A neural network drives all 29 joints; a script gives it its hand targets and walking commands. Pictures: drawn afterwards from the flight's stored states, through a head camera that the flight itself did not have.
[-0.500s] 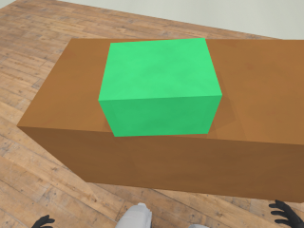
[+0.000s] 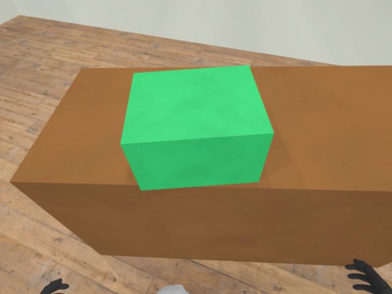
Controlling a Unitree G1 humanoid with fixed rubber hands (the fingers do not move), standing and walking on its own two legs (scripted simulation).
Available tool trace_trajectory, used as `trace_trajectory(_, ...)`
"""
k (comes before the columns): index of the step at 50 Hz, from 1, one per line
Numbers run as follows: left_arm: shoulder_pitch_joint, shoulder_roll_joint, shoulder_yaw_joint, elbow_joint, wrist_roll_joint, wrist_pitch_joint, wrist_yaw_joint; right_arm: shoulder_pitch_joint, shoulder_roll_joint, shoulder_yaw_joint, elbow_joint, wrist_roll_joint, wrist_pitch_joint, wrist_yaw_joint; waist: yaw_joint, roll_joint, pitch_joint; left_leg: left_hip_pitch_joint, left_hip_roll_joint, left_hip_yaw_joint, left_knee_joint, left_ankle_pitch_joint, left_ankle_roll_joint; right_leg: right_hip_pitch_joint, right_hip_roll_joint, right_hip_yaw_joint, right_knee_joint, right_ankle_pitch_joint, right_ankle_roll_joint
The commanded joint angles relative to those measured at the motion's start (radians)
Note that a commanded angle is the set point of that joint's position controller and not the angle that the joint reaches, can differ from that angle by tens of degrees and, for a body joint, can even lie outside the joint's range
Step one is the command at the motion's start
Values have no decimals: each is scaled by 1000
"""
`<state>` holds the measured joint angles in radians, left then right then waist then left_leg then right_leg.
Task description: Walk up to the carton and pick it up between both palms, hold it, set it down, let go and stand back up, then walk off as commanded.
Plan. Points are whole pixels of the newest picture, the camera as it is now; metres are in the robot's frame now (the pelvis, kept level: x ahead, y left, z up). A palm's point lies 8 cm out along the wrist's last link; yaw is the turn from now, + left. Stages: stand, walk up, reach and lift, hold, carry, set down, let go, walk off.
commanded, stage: walk up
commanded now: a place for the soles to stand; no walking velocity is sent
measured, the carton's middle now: (195, 127) +0.49 +0.03 +0.04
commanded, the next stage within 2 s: reach and lift in 0.60 s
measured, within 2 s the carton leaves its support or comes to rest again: neither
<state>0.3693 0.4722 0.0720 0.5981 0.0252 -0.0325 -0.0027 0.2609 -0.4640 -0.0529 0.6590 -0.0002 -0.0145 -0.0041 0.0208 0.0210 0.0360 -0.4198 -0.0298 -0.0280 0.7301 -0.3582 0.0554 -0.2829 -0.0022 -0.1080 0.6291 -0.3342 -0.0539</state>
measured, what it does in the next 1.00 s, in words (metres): stands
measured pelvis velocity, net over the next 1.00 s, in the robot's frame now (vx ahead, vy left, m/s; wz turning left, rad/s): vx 0.01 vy -0.01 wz -0.01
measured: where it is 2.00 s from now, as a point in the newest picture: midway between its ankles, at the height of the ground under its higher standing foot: outside the picture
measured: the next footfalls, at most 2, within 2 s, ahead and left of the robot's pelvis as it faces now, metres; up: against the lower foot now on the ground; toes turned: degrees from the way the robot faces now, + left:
none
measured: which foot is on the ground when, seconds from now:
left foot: down 0.00-1.00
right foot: down 0.00-1.00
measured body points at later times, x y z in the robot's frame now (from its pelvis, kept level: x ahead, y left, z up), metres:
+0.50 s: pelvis +0.01 +0.01 +0.00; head +0.02 +0.01 +0.45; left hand +0.14 +0.35 -0.06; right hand +0.17 -0.32 -0.07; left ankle +0.05 +0.12 -0.72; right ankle +0.00 -0.09 -0.72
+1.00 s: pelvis +0.01 -0.01 +0.01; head +0.02 +0.01 +0.46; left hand +0.22 +0.29 -0.05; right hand +0.16 -0.34 -0.03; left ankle +0.05 +0.12 -0.72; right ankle +0.00 -0.09 -0.72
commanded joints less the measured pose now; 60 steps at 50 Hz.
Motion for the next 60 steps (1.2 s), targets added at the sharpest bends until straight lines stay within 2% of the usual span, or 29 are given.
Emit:
trace_trajectory(1,-80,173,38,16,1,-42,10,-12,-110,-13,21,-12,-38,27,-39,-130,11,74,20,27,-153,49,-12,14,-222,183,-162,219,-96)
trace_trajectory(2,-55,171,36,15,-6,-41,8,-22,-115,-15,11,-19,-47,24,-25,-120,-18,109,22,20,-174,173,-3,39,-197,144,-93,356,-73)
trace_trajectory(3,-41,169,36,13,-13,-40,9,-18,-127,-18,8,-22,-50,19,-18,-113,-62,144,31,-2,-152,272,13,56,-181,121,-39,417,-52)
trace_trajectory(5,-36,161,35,6,-23,-35,11,-16,-150,-21,-2,-33,-49,8,-13,-93,-106,189,72,-58,-128,417,47,35,-151,92,29,401,-26)
trace_trajectory(6,-41,154,34,2,-22,-31,12,-22,-170,-24,-5,-34,-51,4,-6,-60,-124,195,132,-141,-118,453,71,6,-113,71,34,304,-3)
trace_trajectory(7,-27,145,37,10,-21,-27,14,-43,-181,-23,-11,-27,-51,5,8,-8,-143,173,179,-203,-120,409,99,14,-97,76,23,161,14)
trace_trajectory(8,-19,149,37,26,-19,-24,14,-60,-173,-22,-10,-22,-49,9,14,10,-136,139,176,-202,-115,367,98,39,-98,95,-26,79,11)
trace_trajectory(10,-58,178,44,26,-5,-33,14,-80,-136,-12,-8,-15,-37,14,5,-49,-87,59,92,-79,-77,322,35,70,-162,170,-138,61,-33)
trace_trajectory(11,-80,184,43,23,-5,-36,13,-80,-125,-10,-7,-17,-33,13,-8,-53,-60,49,57,-39,-71,280,9,58,-203,204,-160,97,-57)
trace_trajectory(12,-88,182,43,23,-4,-36,13,-77,-134,-9,-2,-19,-34,13,-10,-43,-55,61,63,-30,-82,263,4,52,-212,196,-145,146,-67)
trace_trajectory(14,-98,169,39,23,-7,-34,11,-73,-140,-10,-2,-22,-41,13,-15,-40,-79,109,81,-61,-113,303,21,33,-183,142,-89,167,-53)
trace_trajectory(16,-99,159,36,19,-8,-30,9,-72,-161,-16,3,-23,-46,14,-10,-16,-106,133,118,-115,-130,356,49,25,-129,98,-59,85,-25)
trace_trajectory(18,-95,156,37,20,-6,-29,9,-79,-155,-13,1,-23,-45,14,0,-14,-95,86,139,-158,-152,298,59,41,-121,115,-86,-12,-23)
trace_trajectory(21,-121,169,36,24,1,-34,6,-102,-142,-6,4,-21,-38,17,-12,-50,-56,66,74,-79,-126,230,18,25,-178,183,-175,-37,-51)
trace_trajectory(22,-132,171,33,24,1,-32,6,-101,-147,-6,5,-21,-39,17,-20,-36,-42,80,69,-66,-136,218,11,4,-184,181,-173,-23,-56)
trace_trajectory(25,-131,159,34,27,-3,-30,4,-89,-160,-8,5,-24,-45,19,-14,-21,-65,106,103,-112,-163,272,32,5,-139,119,-117,-4,-32)
trace_trajectory(27,-132,157,35,26,-1,-30,3,-91,-159,-6,6,-23,-44,20,-8,-27,-66,83,112,-133,-166,241,38,21,-129,119,-132,-51,-28)
trace_trajectory(30,-139,161,35,24,2,-31,2,-106,-150,-2,4,-22,-41,21,-13,-34,-40,56,89,-112,-167,201,25,16,-151,156,-168,-74,-40)
trace_trajectory(31,-467,133,48,-82,-49,194,17,-259,-34,-194,313,-111,-244,52,-113,-74,65,122,72,52,-172,25,-40,-175,-14,25,-84,-28,0)
trace_trajectory(32,-395,98,60,-134,-36,242,37,-181,-81,-188,297,-115,-267,77,-98,-64,79,150,96,31,-196,0,-31,-156,-4,31,-76,-25,3)
trace_trajectory(33,-396,86,59,-164,-28,258,40,-190,-95,-183,307,-109,-276,86,-92,-36,62,125,107,37,-221,8,-28,-112,2,21,-64,-2,3)
trace_trajectory(36,-368,53,42,-268,-51,267,49,-211,-92,-180,282,-65,-323,93,-63,-66,-90,304,81,36,-179,200,-49,-118,-8,24,-126,106,-9)
trace_trajectory(39,-305,59,85,-298,-49,250,52,-161,-98,-159,207,-7,-338,89,-31,-95,-216,402,53,46,-191,333,-43,-30,-8,51,-180,277,6)
trace_trajectory(42,-224,63,153,-300,-21,225,62,-121,-101,-101,134,55,-354,92,7,-86,-258,445,22,42,-219,472,-42,66,-4,75,-210,483,24)
trace_trajectory(45,-183,58,198,-272,13,212,65,-115,-103,-26,125,102,-352,99,23,-82,-202,408,4,47,-261,491,-36,134,-16,103,-237,570,44)
trace_trajectory(50,-201,17,191,-331,19,188,68,-111,-82,25,22,162,-316,117,23,-52,-141,416,4,59,-339,381,-33,129,-17,122,-312,441,56)
trace_trajectory(55,-197,1,144,-405,-57,145,62,-60,-64,-6,-63,184,-292,115,-17,-76,-129,447,7,68,-385,297,-29,78,-8,122,-374,279,59)
trace_trajectory(57,-191,1,128,-427,-84,130,67,-45,-59,-19,-85,184,-276,118,-21,-79,-108,445,10,76,-400,253,-28,45,-10,123,-396,180,49)
trace_trajectory(60,-207,7,114,-466,-107,117,73,-57,-55,-13,-137,202,-249,128,-27,-83,-77,502,-1,72,-387,181,-32,-92,-51,145,-445,3,17)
